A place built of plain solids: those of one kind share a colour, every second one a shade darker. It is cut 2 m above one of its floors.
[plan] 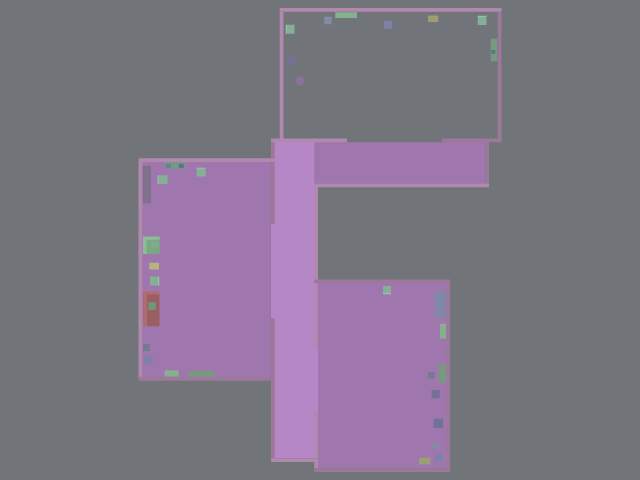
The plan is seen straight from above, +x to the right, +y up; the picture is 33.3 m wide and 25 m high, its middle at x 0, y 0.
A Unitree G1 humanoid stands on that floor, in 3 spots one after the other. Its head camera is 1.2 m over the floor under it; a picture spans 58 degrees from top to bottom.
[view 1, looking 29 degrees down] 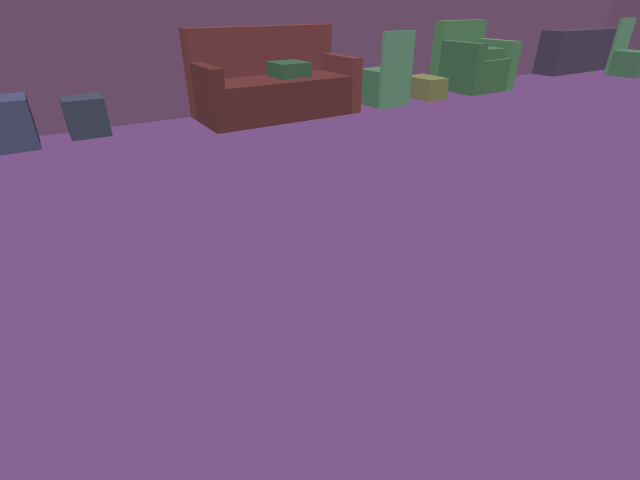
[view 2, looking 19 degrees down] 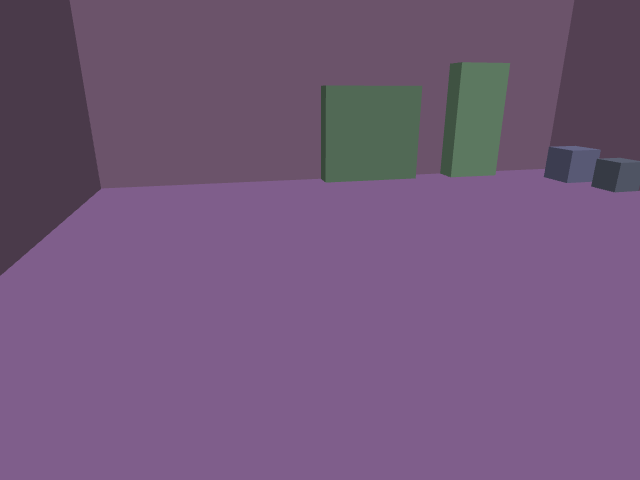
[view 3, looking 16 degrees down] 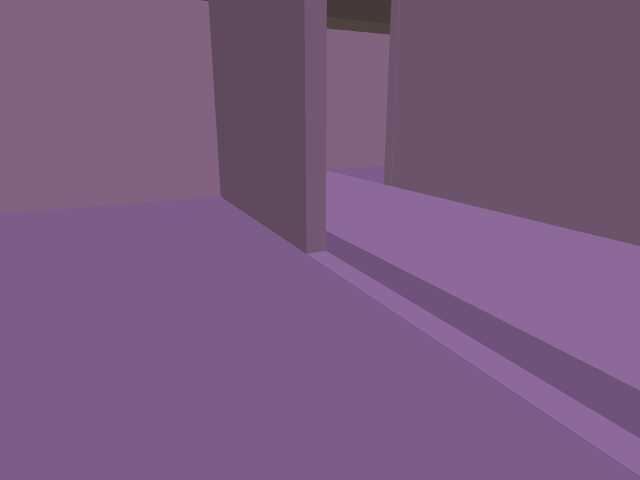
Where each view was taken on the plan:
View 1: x -4.08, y -5.94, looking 148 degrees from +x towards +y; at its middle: floor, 2.48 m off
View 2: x -4.08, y -1.08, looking -103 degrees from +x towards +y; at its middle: floor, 3.69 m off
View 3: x -4.08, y -2.57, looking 64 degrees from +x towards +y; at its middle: wall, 3.95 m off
